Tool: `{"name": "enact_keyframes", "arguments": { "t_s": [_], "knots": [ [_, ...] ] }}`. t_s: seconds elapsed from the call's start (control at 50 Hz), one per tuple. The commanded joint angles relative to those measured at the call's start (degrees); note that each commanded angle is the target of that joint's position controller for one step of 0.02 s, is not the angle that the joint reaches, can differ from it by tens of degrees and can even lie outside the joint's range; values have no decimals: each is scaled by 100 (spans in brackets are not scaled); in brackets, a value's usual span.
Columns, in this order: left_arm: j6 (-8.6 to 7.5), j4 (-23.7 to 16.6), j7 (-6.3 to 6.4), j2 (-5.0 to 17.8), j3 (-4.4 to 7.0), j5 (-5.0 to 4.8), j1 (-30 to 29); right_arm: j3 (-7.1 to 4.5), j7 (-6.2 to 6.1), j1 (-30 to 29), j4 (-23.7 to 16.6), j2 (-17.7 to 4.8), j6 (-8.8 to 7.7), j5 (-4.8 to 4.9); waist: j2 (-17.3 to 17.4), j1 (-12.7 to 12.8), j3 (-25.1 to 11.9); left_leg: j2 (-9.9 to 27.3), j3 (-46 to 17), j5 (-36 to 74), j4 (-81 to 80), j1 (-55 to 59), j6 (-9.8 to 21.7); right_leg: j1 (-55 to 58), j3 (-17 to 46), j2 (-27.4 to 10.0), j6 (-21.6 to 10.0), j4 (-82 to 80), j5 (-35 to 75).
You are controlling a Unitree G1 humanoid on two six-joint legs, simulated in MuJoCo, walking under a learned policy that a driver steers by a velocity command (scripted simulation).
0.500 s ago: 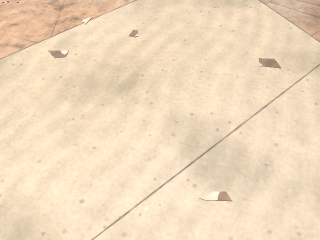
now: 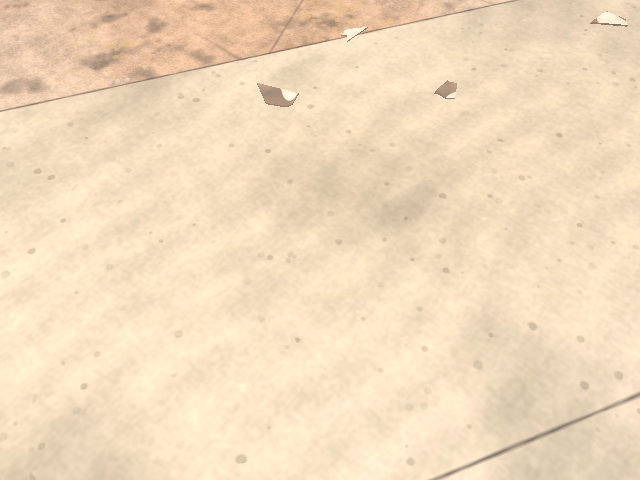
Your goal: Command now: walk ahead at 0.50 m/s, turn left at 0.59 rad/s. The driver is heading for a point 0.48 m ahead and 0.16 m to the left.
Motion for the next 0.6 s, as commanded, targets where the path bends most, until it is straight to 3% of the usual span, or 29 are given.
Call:
{"name": "enact_keyframes", "arguments": {
  "t_s": [0.02, 0.12, 0.2, 0.26, 0.3, 0.32, 0.34, 0.36, 0.38, 0.4, 0.42, 0.44, 0.48, 0.54, 0.6],
  "knots": [
    [24, -313, 36, 613, 169, 105, 227, -231, -99, -124, -391, -804, -157, -10, 281, 157, -721, 1540, -1898, 1388, -1366, 798, 1171, -661, 118, -212, 203, -481, 421],
    [37, -578, -4, 279, 23, 90, -872, -279, -247, 251, -130, -962, -97, 64, 427, -213, -405, 1048, -1345, 872, -1323, 309, 766, -360, 17, 151, 389, -2576, 2223],
    [-43, -732, -99, 399, 51, -20, -1407, -305, -270, 621, 90, -996, -44, 123, 541, -400, -349, 1201, -1791, 312, -1046, 556, 611, 8, 146, 377, 289, -3450, 2525],
    [-101, -714, -134, 607, 158, -45, -1259, -307, -295, 633, 155, -935, 12, 120, 751, -249, -389, 1392, -2297, 323, -544, 1052, 495, 237, 267, 400, 80, -3727, 1848],
    [-146, -534, -87, 761, 283, -31, -516, -258, -282, 527, 133, -767, 45, 99, 825, 159, -673, 1156, -2269, 708, 120, 976, 283, 1310, 102, 395, -194, -4067, 1649],
    [-172, -464, -40, 990, 369, 64, 225, -134, -254, 526, 55, -441, 31, 44, 488, 502, -1392, 844, -1927, 401, 1413, 505, 79, 2656, 672, -288, -535, -3934, 1478],
    [-105, -328, -15, 1477, 500, 157, 908, -10, -254, 1196, -87, -74, -8, 151, -1005, 393, -2296, 5, -1055, -1510, 3381, -1423, -395, 4775, 2970, -1628, -1429, -4207, 297],
    [-55, -254, -76, 1148, 448, 4, 993, -44, -274, 1309, -93, -460, -28, 213, -1490, 390, -2246, 265, -976, -2476, 4391, -2411, -499, 4874, 4364, -2046, -1604, -4742, -1122],
    [-20, -325, -59, 730, 333, -27, 711, -170, -277, 828, -56, -897, -1, 218, -851, 503, -1431, 542, -1002, -1975, 4755, -2700, -549, 4189, 3646, -1819, -1354, -4899, -1399],
    [28, -363, -36, 578, 280, 13, 434, -196, -285, 435, -121, -953, 33, 153, -479, 468, -951, 734, -766, -1558, 4749, -2607, -582, 3526, 2800, -1579, -1162, -4934, -743],
    [51, -320, -25, 451, 234, 36, 240, -205, -270, 198, -194, -880, 37, 90, -356, 382, -570, 889, -722, -1256, 4502, -2509, -604, 2936, 2180, -1339, -1115, -5061, -24],
    [43, -283, -6, 349, 196, 69, 142, -218, -241, 153, -219, -784, 56, 89, -461, 259, -432, 1054, -709, -1044, 4293, -2287, -596, 2568, 1695, -1151, -1043, -5191, 463],
    [2, -192, 3, 329, 206, 46, 104, -174, -194, 215, -226, -524, 113, 142, -592, 166, -365, 1169, -551, -881, 4051, -2044, -612, 2233, 1077, -997, -1066, -5440, 975],
    [-44, -19, 7, 541, 285, 17, 175, -110, -172, -72, -376, -330, 147, 102, -402, 171, -255, 1258, -486, -500, 3466, -2290, -699, 2242, 503, -1082, -1223, -5670, 1671],
    [-10, 80, 13, 674, 316, 15, 155, -73, -94, -357, -423, -275, 96, 101, -296, 245, -243, 1257, -352, 377, 2574, -2247, -699, 2419, -158, -982, -1153, -5702, 2239]
  ]
}}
